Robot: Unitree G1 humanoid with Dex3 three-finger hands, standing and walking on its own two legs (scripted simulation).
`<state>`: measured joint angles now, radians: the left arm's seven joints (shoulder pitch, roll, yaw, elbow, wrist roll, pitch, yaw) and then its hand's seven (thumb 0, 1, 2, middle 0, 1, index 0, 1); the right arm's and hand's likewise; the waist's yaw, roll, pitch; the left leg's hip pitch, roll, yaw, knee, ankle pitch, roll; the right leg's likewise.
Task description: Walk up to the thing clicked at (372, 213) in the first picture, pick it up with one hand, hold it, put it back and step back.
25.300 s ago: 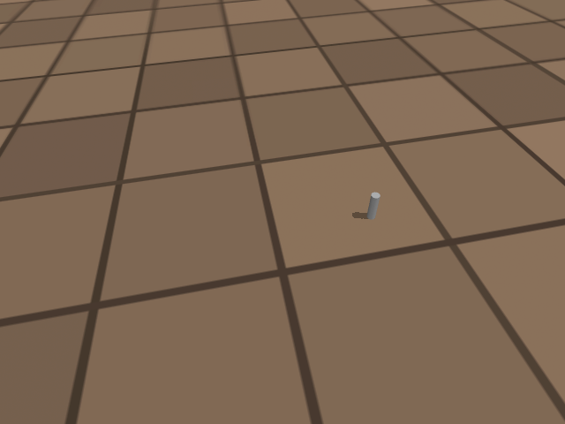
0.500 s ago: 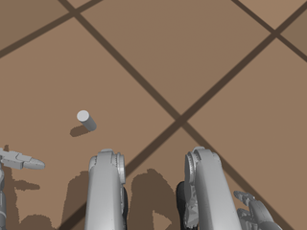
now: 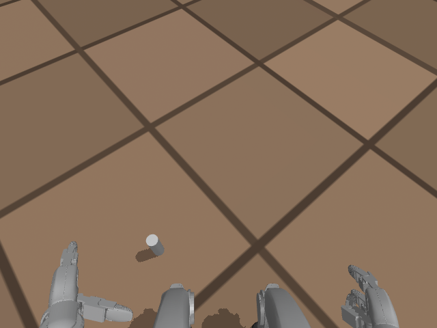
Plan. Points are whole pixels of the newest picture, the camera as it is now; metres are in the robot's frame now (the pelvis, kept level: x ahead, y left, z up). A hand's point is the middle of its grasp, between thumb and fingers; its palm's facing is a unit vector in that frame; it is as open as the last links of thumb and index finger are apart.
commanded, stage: home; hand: left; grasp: from the side
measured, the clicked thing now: (155, 245) +0.43 +0.24 -0.56
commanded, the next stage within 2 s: none
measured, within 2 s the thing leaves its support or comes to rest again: neither
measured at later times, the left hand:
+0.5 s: hand (93, 295) +0.21 +0.20 +0.04, palm faces +0.13 -0.95 -0.30, open 17.5 cm
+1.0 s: hand (106, 302) +0.20 +0.18 +0.04, palm faces +0.12 -0.95 -0.29, open 17.6 cm
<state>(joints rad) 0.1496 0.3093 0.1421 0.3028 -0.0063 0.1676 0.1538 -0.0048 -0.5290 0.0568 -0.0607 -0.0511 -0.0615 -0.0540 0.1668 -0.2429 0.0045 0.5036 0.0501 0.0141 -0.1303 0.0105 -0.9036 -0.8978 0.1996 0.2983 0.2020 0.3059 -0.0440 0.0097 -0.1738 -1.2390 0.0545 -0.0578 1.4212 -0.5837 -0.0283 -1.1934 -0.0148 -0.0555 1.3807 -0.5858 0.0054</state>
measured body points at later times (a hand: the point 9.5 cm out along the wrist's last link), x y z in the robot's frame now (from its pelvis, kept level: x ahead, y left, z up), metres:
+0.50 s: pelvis +0.04 +0.01 +0.09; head +0.06 +0.02 +0.54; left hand +0.20 +0.25 +0.06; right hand +0.21 -0.22 +0.02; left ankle +0.04 +0.13 -0.59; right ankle +0.04 -0.13 -0.59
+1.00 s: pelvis +0.03 -0.01 +0.10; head +0.06 -0.01 +0.54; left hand +0.19 +0.23 +0.06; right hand +0.20 -0.24 +0.02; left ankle +0.04 +0.13 -0.59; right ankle +0.04 -0.13 -0.59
